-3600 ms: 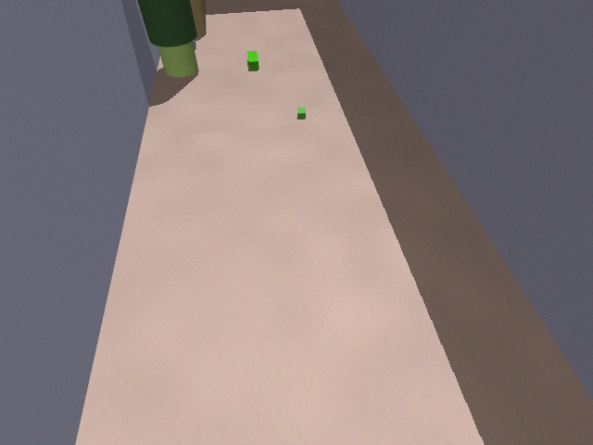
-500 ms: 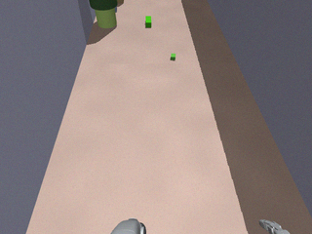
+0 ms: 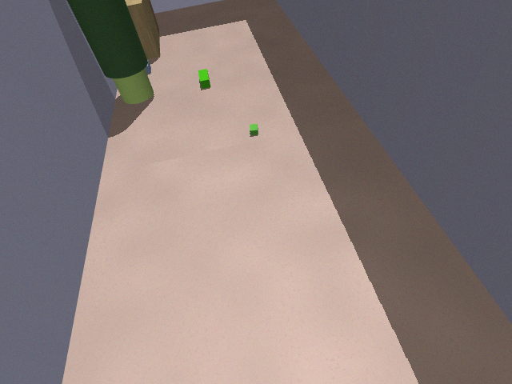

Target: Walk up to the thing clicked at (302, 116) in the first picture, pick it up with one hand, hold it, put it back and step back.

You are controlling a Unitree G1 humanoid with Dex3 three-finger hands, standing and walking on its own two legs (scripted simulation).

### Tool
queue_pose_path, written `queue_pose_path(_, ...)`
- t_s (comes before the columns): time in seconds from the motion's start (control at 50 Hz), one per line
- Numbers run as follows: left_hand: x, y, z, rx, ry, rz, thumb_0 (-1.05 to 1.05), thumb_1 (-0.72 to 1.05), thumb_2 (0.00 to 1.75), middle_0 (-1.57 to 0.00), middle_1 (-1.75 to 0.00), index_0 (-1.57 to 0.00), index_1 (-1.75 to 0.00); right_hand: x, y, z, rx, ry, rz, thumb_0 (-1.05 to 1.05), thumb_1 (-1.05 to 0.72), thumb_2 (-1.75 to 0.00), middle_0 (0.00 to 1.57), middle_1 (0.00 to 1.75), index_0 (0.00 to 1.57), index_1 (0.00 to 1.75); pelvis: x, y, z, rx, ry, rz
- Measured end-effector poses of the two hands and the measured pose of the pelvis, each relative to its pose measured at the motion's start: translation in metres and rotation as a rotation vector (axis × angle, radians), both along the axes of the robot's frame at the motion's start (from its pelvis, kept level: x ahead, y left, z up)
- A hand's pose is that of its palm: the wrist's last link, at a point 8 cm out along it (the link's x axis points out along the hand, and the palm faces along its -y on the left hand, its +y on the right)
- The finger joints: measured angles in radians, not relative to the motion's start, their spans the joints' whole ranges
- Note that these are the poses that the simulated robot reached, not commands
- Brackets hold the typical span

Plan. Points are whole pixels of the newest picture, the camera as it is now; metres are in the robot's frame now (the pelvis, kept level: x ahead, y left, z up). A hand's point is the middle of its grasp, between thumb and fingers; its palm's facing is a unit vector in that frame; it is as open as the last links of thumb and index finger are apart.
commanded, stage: walk up
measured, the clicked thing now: (254, 129) +1.62 +0.13 -0.74
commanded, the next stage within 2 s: stand in 1.56 s
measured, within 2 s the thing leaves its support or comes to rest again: neither
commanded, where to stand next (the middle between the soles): +0.18 +0.06 m, yaw -7 degrees
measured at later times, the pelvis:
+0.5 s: pelvis +0.11 +0.09 +0.00, yaw -6 degrees
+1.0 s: pelvis +0.12 +0.08 +0.00, yaw -10 degrees
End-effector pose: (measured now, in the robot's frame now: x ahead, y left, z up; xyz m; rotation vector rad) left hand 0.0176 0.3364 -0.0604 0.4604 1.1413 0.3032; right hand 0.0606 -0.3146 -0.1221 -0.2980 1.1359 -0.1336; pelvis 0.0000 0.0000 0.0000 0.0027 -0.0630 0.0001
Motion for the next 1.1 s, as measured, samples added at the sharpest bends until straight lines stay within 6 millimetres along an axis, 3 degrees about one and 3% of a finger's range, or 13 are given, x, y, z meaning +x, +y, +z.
queue_pose_path(0.1,0.028,-0.001,0.013,-0.002,-0.009,0.006,0.00,0.90,0.90,-0.21,-0.30,-0.21,-0.30,0.035,0.013,0.006,0.030,0.002,0.008,0.01,-0.91,-0.90,0.20,0.30,0.20,0.30,0.028,0.006,0.012,0.005,0.005,-0.023)
queue_pose_path(0.22,0.062,0.015,0.008,-0.020,0.023,-0.038,0.00,0.90,0.90,-0.21,-0.30,-0.21,-0.30,0.071,0.025,0.019,0.007,-0.016,-0.008,0.01,-0.91,-0.90,0.20,0.30,0.20,0.30,0.062,0.026,0.014,-0.009,0.013,-0.048)
queue_pose_path(0.3,0.094,0.038,-0.008,-0.039,0.027,-0.071,0.00,0.90,0.90,-0.21,-0.30,-0.21,-0.30,0.096,0.040,0.023,-0.041,-0.025,-0.027,0.01,-0.91,-0.90,0.20,0.30,0.20,0.30,0.083,0.049,0.007,-0.024,0.018,-0.054)
queue_pose_path(0.38,0.131,0.066,-0.039,-0.065,0.023,-0.085,0.00,0.90,0.90,-0.21,-0.30,-0.21,-0.30,0.117,0.065,0.024,-0.094,-0.044,-0.044,0.01,-0.91,-0.90,0.20,0.30,0.20,0.30,0.101,0.075,-0.008,-0.010,0.015,-0.060)
queue_pose_path(0.44,0.156,0.073,-0.052,-0.090,0.033,-0.099,0.00,0.90,0.90,-0.21,-0.30,-0.20,-0.30,0.123,0.086,0.031,-0.094,-0.056,-0.057,0.01,-0.91,-0.90,0.20,0.30,0.20,0.30,0.107,0.086,-0.006,-0.023,0.012,-0.082)
queue_pose_path(0.58,0.189,0.075,-0.059,-0.145,0.071,-0.137,0.00,0.91,0.90,-0.20,-0.30,-0.20,-0.30,0.125,0.108,0.041,-0.100,-0.067,-0.088,0.00,-0.90,-0.90,0.21,0.30,0.21,0.30,0.120,0.102,0.002,-0.024,0.031,-0.118)
queue_pose_path(0.84,0.201,0.073,-0.044,-0.092,0.100,-0.161,0.00,0.91,0.90,-0.20,-0.30,-0.20,-0.30,0.093,0.093,0.015,-0.083,0.001,-0.189,0.01,-0.90,-0.90,0.21,0.30,0.20,0.30,0.122,0.097,-0.002,-0.007,0.024,-0.167)
queue_pose_path(1.1,0.238,0.026,-0.037,-0.157,0.028,-0.213,0.00,0.91,0.90,-0.20,-0.30,-0.20,-0.30,0.065,0.076,0.020,-0.071,0.047,-0.227,0.01,-0.90,-0.90,0.21,0.30,0.21,0.30,0.124,0.077,0.009,0.007,0.017,-0.177)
